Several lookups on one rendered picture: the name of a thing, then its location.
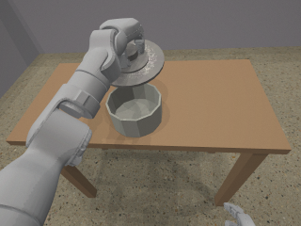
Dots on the left robot upper arm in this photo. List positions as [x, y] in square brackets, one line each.
[28, 184]

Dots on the knob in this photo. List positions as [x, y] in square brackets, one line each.
[132, 52]

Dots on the table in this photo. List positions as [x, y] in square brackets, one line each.
[212, 106]

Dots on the left robot forearm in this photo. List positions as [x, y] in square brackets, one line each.
[100, 67]

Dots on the pot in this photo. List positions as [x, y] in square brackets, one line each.
[137, 111]

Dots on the robot right hand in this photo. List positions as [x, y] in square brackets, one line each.
[238, 213]

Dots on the robot left hand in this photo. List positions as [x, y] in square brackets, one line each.
[133, 31]

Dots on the lid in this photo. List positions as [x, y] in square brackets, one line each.
[143, 69]

